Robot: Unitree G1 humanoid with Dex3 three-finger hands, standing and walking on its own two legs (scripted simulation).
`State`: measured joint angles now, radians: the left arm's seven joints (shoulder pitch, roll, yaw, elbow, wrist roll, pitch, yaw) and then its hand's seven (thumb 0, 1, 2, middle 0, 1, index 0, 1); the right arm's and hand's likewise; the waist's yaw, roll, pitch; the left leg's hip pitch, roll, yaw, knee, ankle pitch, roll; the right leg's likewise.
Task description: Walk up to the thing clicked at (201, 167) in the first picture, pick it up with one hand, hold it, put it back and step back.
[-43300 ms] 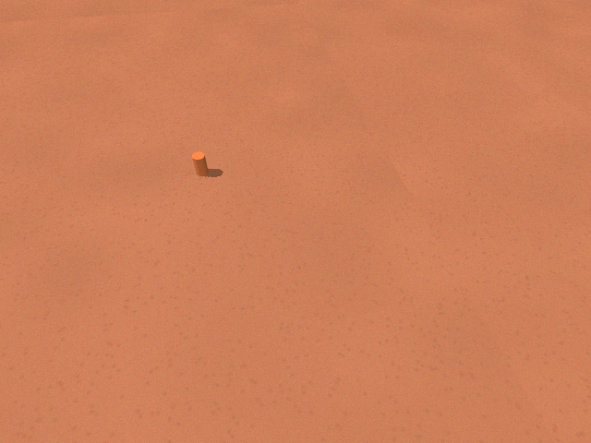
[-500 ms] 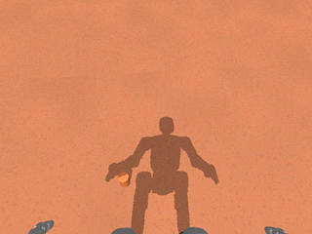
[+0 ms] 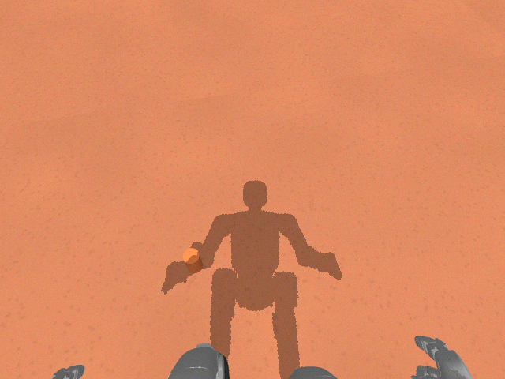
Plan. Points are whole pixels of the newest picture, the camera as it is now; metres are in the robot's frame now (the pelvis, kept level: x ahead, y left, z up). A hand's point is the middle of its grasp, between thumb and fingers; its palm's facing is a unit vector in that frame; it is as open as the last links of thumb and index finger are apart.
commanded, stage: step back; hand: left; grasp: from above
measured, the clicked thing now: (193, 261) +0.55 +0.23 -0.70
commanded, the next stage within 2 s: none
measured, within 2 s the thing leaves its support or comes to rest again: neither
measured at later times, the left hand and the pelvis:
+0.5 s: hand out of the picture -0.04 +0.26 -0.13, palm faces +0.10 -0.93 -0.36, open 7.4 cm; pelvis -0.15 -0.01 +0.01, yaw +5 degrees
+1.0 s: hand out of the picture -0.24 +0.23 -0.13, palm faces +0.10 -0.90 -0.43, open 7.4 cm; pelvis -0.32 -0.06 +0.00, yaw +6 degrees
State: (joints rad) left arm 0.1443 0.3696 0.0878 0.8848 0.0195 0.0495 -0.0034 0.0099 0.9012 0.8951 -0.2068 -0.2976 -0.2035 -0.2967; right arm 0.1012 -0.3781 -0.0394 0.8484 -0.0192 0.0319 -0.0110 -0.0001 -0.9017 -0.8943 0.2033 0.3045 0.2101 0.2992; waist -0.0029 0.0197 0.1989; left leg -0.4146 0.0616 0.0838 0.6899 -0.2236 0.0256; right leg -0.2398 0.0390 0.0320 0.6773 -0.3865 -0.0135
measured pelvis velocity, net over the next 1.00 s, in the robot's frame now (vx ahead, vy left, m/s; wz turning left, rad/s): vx -0.32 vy -0.06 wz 0.11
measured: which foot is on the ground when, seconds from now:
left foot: down 0.00-0.02, up 0.04-0.32, down 0.34-0.72, up 0.74-1.00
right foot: down 0.00-0.36, up 0.38-0.68, down 0.70-1.00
